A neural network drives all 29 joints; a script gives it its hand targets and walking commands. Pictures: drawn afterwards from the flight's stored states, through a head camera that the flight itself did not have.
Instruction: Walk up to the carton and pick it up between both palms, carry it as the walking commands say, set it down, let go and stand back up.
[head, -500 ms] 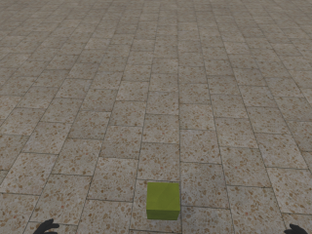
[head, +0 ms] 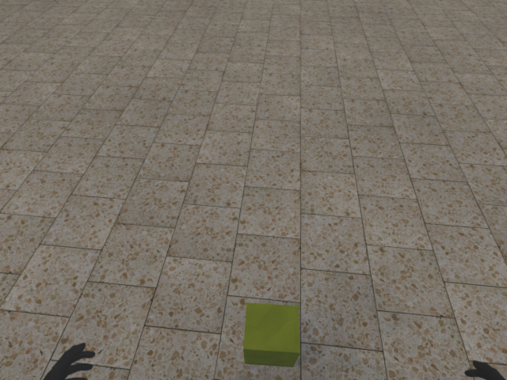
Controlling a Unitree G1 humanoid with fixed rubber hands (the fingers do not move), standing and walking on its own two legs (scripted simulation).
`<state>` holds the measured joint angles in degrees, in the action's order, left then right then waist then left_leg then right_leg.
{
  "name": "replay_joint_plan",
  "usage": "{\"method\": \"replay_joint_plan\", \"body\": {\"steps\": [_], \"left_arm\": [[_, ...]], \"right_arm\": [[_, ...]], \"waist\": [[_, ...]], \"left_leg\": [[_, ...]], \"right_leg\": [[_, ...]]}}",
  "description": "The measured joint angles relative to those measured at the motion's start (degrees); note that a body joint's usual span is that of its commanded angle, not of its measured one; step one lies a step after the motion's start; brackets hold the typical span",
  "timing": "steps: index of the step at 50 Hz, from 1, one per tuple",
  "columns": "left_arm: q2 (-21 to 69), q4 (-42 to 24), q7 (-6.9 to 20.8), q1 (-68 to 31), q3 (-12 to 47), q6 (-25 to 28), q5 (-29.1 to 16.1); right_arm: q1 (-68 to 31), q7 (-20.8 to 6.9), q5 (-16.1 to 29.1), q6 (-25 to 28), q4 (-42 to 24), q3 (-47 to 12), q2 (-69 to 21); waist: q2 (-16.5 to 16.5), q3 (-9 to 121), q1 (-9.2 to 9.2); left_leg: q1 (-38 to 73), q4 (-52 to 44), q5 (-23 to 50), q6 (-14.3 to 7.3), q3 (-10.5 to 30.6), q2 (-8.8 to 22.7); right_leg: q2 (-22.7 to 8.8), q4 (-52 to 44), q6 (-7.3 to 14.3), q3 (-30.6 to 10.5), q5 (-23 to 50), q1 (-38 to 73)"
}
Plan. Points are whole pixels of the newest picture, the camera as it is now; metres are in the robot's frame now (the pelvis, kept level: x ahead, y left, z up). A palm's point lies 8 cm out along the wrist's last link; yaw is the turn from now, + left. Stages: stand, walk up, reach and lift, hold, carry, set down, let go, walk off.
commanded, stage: walk up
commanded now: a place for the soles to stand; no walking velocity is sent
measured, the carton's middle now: (270, 335) +0.37 -0.03 -0.65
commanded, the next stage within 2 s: reach and lift in 1.44 s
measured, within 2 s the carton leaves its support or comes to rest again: neither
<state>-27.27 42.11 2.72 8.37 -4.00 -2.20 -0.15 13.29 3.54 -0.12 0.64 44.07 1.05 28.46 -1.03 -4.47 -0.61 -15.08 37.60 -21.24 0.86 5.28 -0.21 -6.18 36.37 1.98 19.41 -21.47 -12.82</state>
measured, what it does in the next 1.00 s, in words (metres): stands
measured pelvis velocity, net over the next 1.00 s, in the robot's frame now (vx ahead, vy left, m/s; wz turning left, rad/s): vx -0.01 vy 0.01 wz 0.07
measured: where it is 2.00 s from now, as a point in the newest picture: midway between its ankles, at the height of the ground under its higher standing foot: outside the picture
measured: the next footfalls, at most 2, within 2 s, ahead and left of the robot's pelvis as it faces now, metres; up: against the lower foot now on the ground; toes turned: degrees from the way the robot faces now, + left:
none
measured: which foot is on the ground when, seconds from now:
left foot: down 0.00-1.00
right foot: down 0.00-1.00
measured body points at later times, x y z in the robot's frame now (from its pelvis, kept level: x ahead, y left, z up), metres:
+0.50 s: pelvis +0.01 -0.01 +0.01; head +0.03 +0.00 +0.46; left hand +0.11 +0.33 -0.09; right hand +0.16 -0.33 -0.08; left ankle -0.01 +0.13 -0.72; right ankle -0.02 -0.09 -0.72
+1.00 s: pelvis -0.01 +0.01 +0.02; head +0.01 +0.02 +0.46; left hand +0.08 +0.35 -0.09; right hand +0.13 -0.32 -0.08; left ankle -0.01 +0.13 -0.72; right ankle -0.02 -0.09 -0.72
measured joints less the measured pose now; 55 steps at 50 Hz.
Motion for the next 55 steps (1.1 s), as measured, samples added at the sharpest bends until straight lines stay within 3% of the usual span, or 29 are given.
{"method": "replay_joint_plan", "body": {"steps": [5, 8, 12, 29, 55], "left_arm": [[0.4, 0.5, -0.2, 0.2, 0.6, 0.4, 0.1], [1.1, 1.1, -0.1, 0.3, 1.0, 0.2, -0.2], [1.4, 1.3, -0.2, 0.3, 0.9, 0.1, -0.3], [2.2, 6.7, -1.0, -0.4, 1.1, 0.7, -0.2], [2.2, 12.4, -1.4, -2.2, 0.4, 0.5, -0.7]], "right_arm": [[-0.4, -0.4, 0.1, -0.3, 0.5, 0.0, -0.7], [-0.5, -0.6, -0.1, -0.4, 1.0, 0.0, -1.0], [-0.5, -0.2, -0.1, -0.2, 1.3, 0.0, -1.1], [-5.7, -1.0, 0.4, -0.9, 6.8, -0.4, -2.6], [-7.7, -1.4, 0.8, -1.0, 11.9, -0.9, -3.4]], "waist": [[-0.3, -0.7, -0.03], [-0.4, -0.6, 0.04], [-0.5, -0.2, 0.63], [0.9, -0.2, -0.74], [0.0, -0.7, -0.43]], "left_leg": [[-0.1, 1.4, 1.0, -0.7, -1.5, -0.2], [1.6, -1.2, -0.3, 0.1, -1.5, -0.5], [1.2, -1.2, 0.4, -0.1, -0.4, -0.8], [4.6, -7.0, 3.7, 0.2, 0.1, -0.5], [4.7, -11.2, 7.8, -1.0, -0.6, -1.3]], "right_leg": [[-0.7, 0.0, 0.3, 0.6, -0.5, 1.1], [-1.5, 1.0, -0.3, 0.8, -1.3, 1.2], [0.6, 0.0, -0.6, -3.9, -0.7, 1.3], [1.5, -6.7, -0.5, -2.6, 1.9, 5.7], [1.0, -11.0, -1.4, -3.1, 6.5, 5.5]]}}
